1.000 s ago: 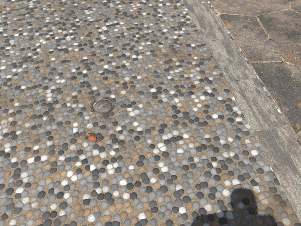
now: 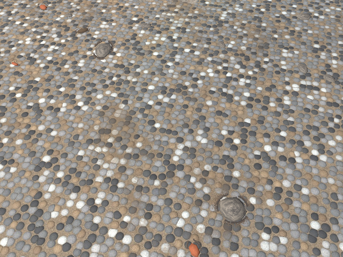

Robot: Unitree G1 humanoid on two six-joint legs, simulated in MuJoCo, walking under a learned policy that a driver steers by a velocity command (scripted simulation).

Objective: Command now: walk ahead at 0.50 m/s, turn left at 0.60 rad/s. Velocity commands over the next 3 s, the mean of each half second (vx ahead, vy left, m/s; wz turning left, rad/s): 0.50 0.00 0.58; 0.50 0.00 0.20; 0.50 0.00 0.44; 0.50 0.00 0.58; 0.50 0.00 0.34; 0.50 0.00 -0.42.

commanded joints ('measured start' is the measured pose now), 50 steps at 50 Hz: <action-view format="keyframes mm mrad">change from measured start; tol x32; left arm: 1 -78 167 35 -68 -5 -11 8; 30 -387 106 -17 -212 -12 -21 -32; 37 96 290 57 -112 11 -25 -29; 50 -30 163 9 -79 -9 -10 -9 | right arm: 1 -68 -16 5 -77 -1 -19 18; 37 315 -12 21 45 -3 -45 -20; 50 -32 -13 29 -2 -13 -56 1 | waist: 1 -10 -113 10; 13 -186 130 -406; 50 -26 -115 -13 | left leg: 1 -7 14 18 -148 149 4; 10 474 -163 184 -417 27 156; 13 1110 232 -768 -664 -265 419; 21 483 54 -260 -746 252 310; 35 642 32 -209 -439 456 163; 39 -89 -122 -120 347 -334 34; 50 31 14 14 -183 130 -3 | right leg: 1 26 -257 89 -133 275 -142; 10 100 -259 -87 356 880 -52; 11 -146 -222 -86 657 592 -8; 12 -591 -17 1 1005 -343 47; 13 -695 -7 224 1111 -372 35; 26 -435 -66 168 351 343 88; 33 -438 -41 171 210 184 0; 37 438 -365 728 136 22 -288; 50 -26 -208 241 -156 278 -189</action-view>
